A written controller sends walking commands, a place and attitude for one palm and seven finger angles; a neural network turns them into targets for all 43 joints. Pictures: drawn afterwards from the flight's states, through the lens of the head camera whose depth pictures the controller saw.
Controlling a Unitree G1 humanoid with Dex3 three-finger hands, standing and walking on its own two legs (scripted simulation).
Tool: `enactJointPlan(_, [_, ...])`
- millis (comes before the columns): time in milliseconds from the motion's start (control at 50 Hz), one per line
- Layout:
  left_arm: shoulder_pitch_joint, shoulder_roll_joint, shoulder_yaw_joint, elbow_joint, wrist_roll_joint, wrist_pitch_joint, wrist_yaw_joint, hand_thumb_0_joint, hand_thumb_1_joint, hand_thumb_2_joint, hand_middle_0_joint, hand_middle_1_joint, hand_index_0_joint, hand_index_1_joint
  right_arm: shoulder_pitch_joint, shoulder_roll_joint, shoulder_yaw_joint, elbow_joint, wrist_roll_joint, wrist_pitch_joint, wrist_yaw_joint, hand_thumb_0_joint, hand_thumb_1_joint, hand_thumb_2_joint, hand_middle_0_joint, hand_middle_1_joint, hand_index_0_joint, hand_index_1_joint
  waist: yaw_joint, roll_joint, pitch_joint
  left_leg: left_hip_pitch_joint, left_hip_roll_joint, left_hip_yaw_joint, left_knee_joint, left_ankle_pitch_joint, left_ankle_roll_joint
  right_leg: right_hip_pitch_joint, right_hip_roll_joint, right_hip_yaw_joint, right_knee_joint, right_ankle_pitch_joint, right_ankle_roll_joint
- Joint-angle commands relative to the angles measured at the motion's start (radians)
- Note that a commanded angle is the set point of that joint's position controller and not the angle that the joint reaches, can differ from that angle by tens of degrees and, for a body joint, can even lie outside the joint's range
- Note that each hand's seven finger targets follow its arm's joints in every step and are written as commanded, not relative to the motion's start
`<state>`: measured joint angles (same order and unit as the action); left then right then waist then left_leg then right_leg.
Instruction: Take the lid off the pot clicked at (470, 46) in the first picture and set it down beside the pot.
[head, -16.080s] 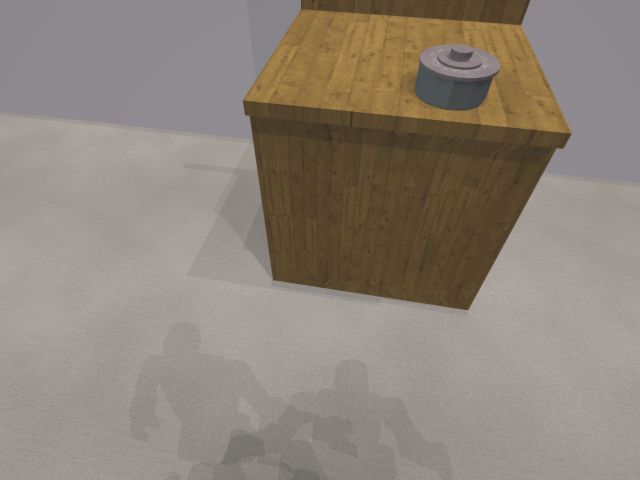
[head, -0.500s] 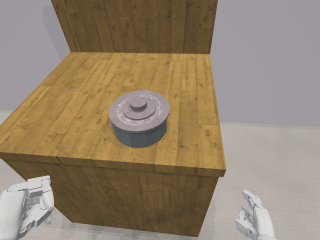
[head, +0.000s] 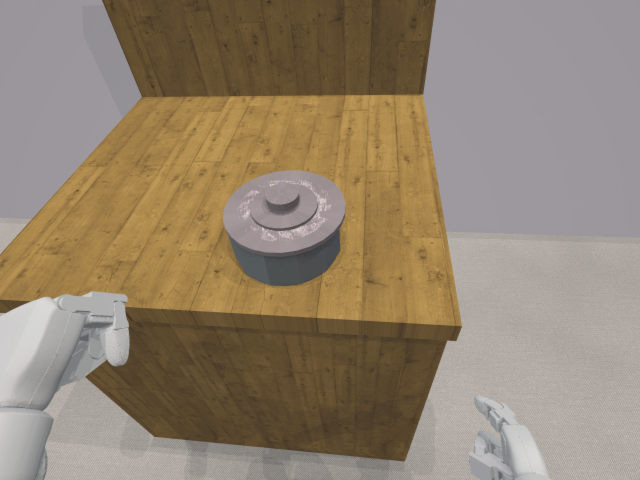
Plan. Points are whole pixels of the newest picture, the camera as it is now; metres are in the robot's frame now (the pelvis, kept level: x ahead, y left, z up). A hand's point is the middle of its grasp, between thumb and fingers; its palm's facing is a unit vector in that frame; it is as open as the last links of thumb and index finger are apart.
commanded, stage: reach forward and open the fingers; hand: left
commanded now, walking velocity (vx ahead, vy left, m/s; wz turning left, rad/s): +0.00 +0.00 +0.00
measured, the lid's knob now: (282, 196) +0.47 +0.12 +0.11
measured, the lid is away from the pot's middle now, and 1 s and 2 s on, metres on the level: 0.00 0.00 0.00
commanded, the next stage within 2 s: move the open hand above the knob in 0.96 s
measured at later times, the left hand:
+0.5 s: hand (68, 342) +0.20 +0.28 +0.15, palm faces -0.14 -0.03 -0.99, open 5.6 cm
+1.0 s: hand (74, 290) +0.24 +0.28 +0.17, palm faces -0.09 -0.01 -1.00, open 9.8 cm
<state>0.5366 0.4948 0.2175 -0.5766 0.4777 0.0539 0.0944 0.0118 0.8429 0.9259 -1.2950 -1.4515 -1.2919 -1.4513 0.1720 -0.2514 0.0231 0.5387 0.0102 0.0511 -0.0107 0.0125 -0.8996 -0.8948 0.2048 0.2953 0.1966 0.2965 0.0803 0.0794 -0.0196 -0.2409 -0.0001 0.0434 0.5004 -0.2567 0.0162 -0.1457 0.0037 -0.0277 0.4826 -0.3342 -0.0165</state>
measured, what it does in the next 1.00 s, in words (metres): shifts its weight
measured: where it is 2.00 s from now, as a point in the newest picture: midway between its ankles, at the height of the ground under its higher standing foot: outside the picture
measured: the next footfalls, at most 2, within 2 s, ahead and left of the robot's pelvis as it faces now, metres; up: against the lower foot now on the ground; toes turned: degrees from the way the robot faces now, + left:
none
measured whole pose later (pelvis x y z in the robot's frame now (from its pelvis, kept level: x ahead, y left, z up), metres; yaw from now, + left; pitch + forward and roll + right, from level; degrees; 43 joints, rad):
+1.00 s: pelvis -0.06 +0.03 +0.00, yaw +2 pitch -2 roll -1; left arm -0.20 0.70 0.02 -0.13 0.75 0.09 -0.38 0.00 -0.31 1.53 -0.88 -0.10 -0.88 -0.10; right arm 0.11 -0.28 0.03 0.56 0.06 0.07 0.02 0.01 -0.90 -0.90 0.20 0.29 0.19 0.30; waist 0.06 0.12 0.03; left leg -0.27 -0.05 0.02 0.44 -0.14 0.06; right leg -0.17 -0.04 -0.05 0.46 -0.25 0.02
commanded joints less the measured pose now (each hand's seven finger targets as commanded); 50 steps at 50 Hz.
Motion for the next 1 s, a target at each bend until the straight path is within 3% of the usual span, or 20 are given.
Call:
enactJointPlan(0, [-0.046,0.299,0.119,-0.138,0.218,0.086,-0.042,0.000,0.645,1.068,-1.227,-1.216,-1.227,-1.216,-0.244,-0.113,-0.037,-0.224,0.027,0.034,0.017,0.000,-0.900,-0.900,0.200,0.300,0.200,0.300,0.016,0.008,-0.124,0.072,0.014,-0.009,-0.029,0.302,0.014,-0.059,0.007,-0.006,-0.051,0.296,-0.008])
enactJointPlan(40, [-0.097,0.357,0.115,-0.118,0.247,0.089,-0.097,0.000,0.581,1.110,-1.208,-1.145,-1.208,-1.145,-0.228,-0.121,-0.041,-0.212,0.033,0.040,0.018,0.000,-0.900,-0.900,0.200,0.300,0.200,0.300,0.011,-0.004,-0.175,0.080,0.011,-0.028,-0.031,0.299,0.020,-0.052,-0.005,-0.008,-0.051,0.286,0.005])
enactJointPlan(120, [-0.229,0.376,0.064,-0.045,0.224,0.072,-0.223,0.000,0.453,1.194,-1.168,-1.003,-1.168,-1.003,-0.218,-0.120,-0.044,-0.196,0.051,0.018,0.021,0.000,-0.900,-0.900,0.200,0.300,0.200,0.300,-0.018,-0.060,-0.134,0.079,-0.005,-0.050,-0.038,0.281,0.034,-0.079,-0.006,-0.021,-0.072,0.301,0.020])
enactJointPlan(200, [-0.361,0.490,0.126,0.008,0.219,0.045,-0.313,0.000,0.328,1.278,-1.123,-0.861,-1.123,-0.861,-0.247,-0.128,-0.042,-0.176,0.047,-0.011,0.012,0.000,-0.900,-0.900,0.200,0.300,0.200,0.300,-0.010,-0.052,-0.137,0.105,-0.022,-0.062,-0.040,0.281,0.042,-0.078,0.001,-0.009,-0.096,0.326,0.022])
enactJointPlan(220, [-0.410,0.458,0.082,0.035,0.216,0.032,-0.336,0.000,0.298,1.299,-1.111,-0.826,-1.111,-0.826,-0.212,-0.124,-0.042,-0.169,0.046,-0.013,0.009,0.000,-0.900,-0.900,0.200,0.300,0.200,0.300,-0.023,-0.060,-0.144,0.109,-0.026,-0.058,-0.044,0.281,0.044,-0.066,-0.009,-0.020,-0.093,0.326,0.028])
enactJointPlan(240, [-0.440,0.490,0.115,0.044,0.214,0.017,-0.347,0.000,0.267,1.314,-1.099,-0.790,-1.099,-0.790,-0.205,-0.128,-0.045,-0.158,0.045,-0.014,0.008,0.000,-0.900,-0.900,0.200,0.300,0.200,0.300,-0.017,-0.064,-0.146,0.120,-0.023,-0.060,-0.052,0.279,0.041,-0.075,-0.007,-0.022,-0.106,0.314,0.030])
enactJointPlan(260, [-0.448,0.460,0.088,0.060,0.205,0.005,-0.360,0.000,0.237,1.324,-1.087,-0.755,-1.087,-0.755,-0.208,-0.125,-0.045,-0.164,0.044,-0.018,0.006,0.000,-0.900,-0.900,0.200,0.300,0.200,0.300,-0.019,-0.045,-0.119,0.117,-0.026,-0.061,-0.061,0.261,0.041,-0.082,-0.004,-0.027,-0.115,0.290,0.029])
enactJointPlan(280, [-0.494,0.480,0.103,0.040,0.206,-0.012,-0.365,0.000,0.208,1.334,-1.075,-0.720,-1.075,-0.720,-0.210,-0.126,-0.042,-0.159,0.044,-0.021,0.009,0.000,-0.900,-0.900,0.200,0.300,0.200,0.300,-0.013,-0.028,-0.144,0.136,-0.027,-0.066,-0.066,0.264,0.038,-0.082,-0.004,-0.028,-0.121,0.275,0.027])
enactJointPlan(320, [-0.498,0.448,0.080,0.080,0.203,-0.021,-0.376,0.000,0.150,1.352,-1.050,-0.649,-1.050,-0.649,-0.200,-0.118,-0.042,-0.163,0.042,-0.030,0.012,0.000,-0.900,-0.900,0.200,0.300,0.200,0.300,-0.018,-0.033,-0.149,0.145,-0.031,-0.059,-0.067,0.258,0.040,-0.070,0.002,-0.032,-0.123,0.268,0.024])
enactJointPlan(380, [-0.611,0.460,0.068,0.155,0.215,-0.026,-0.379,0.000,0.063,1.379,-1.013,-0.542,-1.013,-0.542,-0.212,-0.128,-0.040,-0.150,0.046,-0.024,0.009,0.000,-0.900,-0.900,0.200,0.300,0.200,0.300,-0.018,-0.026,-0.099,0.123,-0.029,-0.061,-0.105,0.170,0.032,-0.100,0.004,-0.034,-0.150,0.158,0.022])
enactJointPlan(500, [-0.739,0.488,0.072,0.104,0.239,-0.034,-0.372,0.000,-0.111,1.442,-0.941,-0.329,-0.941,-0.329,-0.232,-0.118,-0.040,-0.166,0.044,-0.050,0.019,0.000,-0.900,-0.900,0.200,0.300,0.200,0.300,-0.012,0.062,-0.186,0.179,-0.028,-0.082,-0.103,0.173,0.031,-0.061,0.019,-0.021,-0.125,0.136,0.000])
enactJointPlan(560, [-0.750,0.480,0.058,0.251,0.249,-0.006,-0.383,0.000,-0.199,1.479,-0.906,-0.223,-0.906,-0.223,-0.218,-0.129,-0.037,-0.141,0.040,-0.026,0.021,0.000,-0.900,-0.900,0.200,0.300,0.200,0.300,-0.008,0.005,-0.119,0.117,-0.026,-0.075,-0.133,0.140,0.025,-0.077,0.017,-0.036,-0.139,0.110,0.002])
enactJointPlan(640, [-0.838,0.459,0.013,0.193,0.243,0.004,-0.395,0.000,-0.320,1.538,-0.861,-0.081,-0.861,-0.081,-0.234,-0.125,-0.041,-0.165,0.051,-0.033,0.028,0.000,-0.900,-0.900,0.200,0.300,0.200,0.300,-0.009,0.021,-0.169,0.142,-0.021,-0.082,-0.141,0.113,0.025,-0.066,0.012,-0.030,-0.123,0.086,0.000])
enactJointPlan(720, [-0.904,0.473,0.009,0.225,0.264,0.014,-0.405,0.000,-0.319,1.535,-0.860,-0.081,-0.860,-0.081,-0.230,-0.124,-0.033,-0.157,0.046,-0.036,0.027,0.000,-0.900,-0.900,0.200,0.300,0.200,0.300,-0.014,0.009,-0.177,0.140,-0.022,-0.094,-0.144,0.108,0.025,-0.070,0.016,-0.035,-0.114,0.086,-0.003])
enactJointPlan(760, [-0.924,0.489,0.022,0.298,0.267,0.024,-0.406,0.000,-0.319,1.534,-0.860,-0.081,-0.860,-0.081,-0.220,-0.135,-0.036,-0.147,0.046,-0.030,0.022,0.000,-0.900,-0.900,0.200,0.300,0.200,0.300,-0.014,0.011,-0.132,0.115,-0.022,-0.093,-0.152,0.078,0.024,-0.090,0.019,-0.036,-0.120,0.062,-0.005])
enactJointPlan(800, [-0.950,0.464,0.010,0.286,0.259,0.033,-0.407,0.000,-0.319,1.535,-0.860,-0.081,-0.860,-0.081,-0.222,-0.135,-0.037,-0.165,0.055,-0.034,0.024,0.000,-0.900,-0.900,0.200,0.300,0.200,0.300,-0.025,0.020,-0.145,0.139,-0.023,-0.101,-0.138,0.081,0.026,-0.097,0.027,-0.034,-0.105,0.069,-0.011])
enactJointPlan(820, [-0.990,0.464,-0.014,0.271,0.268,0.031,-0.418,0.000,-0.319,1.535,-0.860,-0.081,-0.860,-0.081,-0.228,-0.127,-0.032,-0.159,0.051,-0.033,0.024,0.000,-0.900,-0.900,0.200,0.300,0.200,0.300,-0.015,0.007,-0.187,0.144,-0.022,-0.099,-0.152,0.085,0.024,-0.077,0.017,-0.035,-0.106,0.073,-0.007])
enactJointPlan(900, [-1.000,0.455,-0.016,0.288,0.265,0.037,-0.421,0.000,-0.319,1.537,-0.861,-0.081,-0.861,-0.081,-0.217,-0.133,-0.037,-0.166,0.054,-0.039,0.025,0.000,-0.900,-0.900,0.200,0.300,0.200,0.300,-0.027,0.036,-0.180,0.159,-0.022,-0.111,-0.141,0.073,0.025,-0.093,0.028,-0.032,-0.095,0.072,-0.013])
enactJointPlan(940, [-1.077,0.495,-0.006,0.277,0.284,0.035,-0.429,0.000,-0.320,1.539,-0.861,-0.081,-0.861,-0.081,-0.224,-0.132,-0.035,-0.153,0.050,-0.034,0.020,0.000,-0.900,-0.900,0.200,0.300,0.200,0.300,-0.017,0.001,-0.192,0.148,-0.020,-0.107,-0.151,0.085,0.025,-0.078,0.020,-0.032,-0.100,0.076,-0.010])
enactJointPlan(980, [-1.116,0.481,-0.027,0.313,0.289,0.040,-0.433,0.000,-0.321,1.541,-0.862,-0.081,-0.862,-0.081,-0.225,-0.132,-0.030,-0.147,0.049,-0.034,0.017,0.000,-0.900,-0.900,0.200,0.300,0.200,0.300,-0.022,0.031,-0.180,0.145,-0.022,-0.111,-0.153,0.083,0.021,-0.093,0.019,-0.037,-0.095,0.072,-0.012])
